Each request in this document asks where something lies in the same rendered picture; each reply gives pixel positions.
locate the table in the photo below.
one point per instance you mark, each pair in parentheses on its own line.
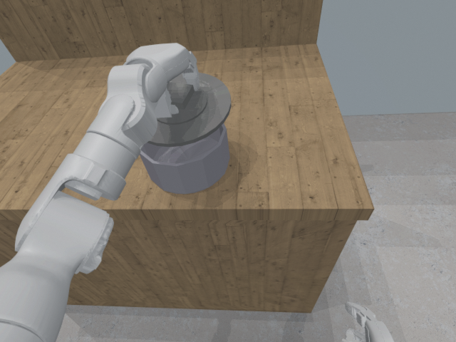
(267,235)

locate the left robot forearm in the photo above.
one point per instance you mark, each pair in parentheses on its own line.
(125,122)

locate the robot right hand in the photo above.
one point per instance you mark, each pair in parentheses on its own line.
(376,331)

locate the pot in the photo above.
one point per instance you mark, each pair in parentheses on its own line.
(189,168)

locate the knob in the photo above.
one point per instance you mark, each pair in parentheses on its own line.
(181,94)

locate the robot left upper arm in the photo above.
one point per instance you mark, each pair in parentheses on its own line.
(69,237)

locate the robot left hand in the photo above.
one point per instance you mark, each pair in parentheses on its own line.
(175,59)

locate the lid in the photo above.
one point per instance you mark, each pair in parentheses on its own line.
(206,111)

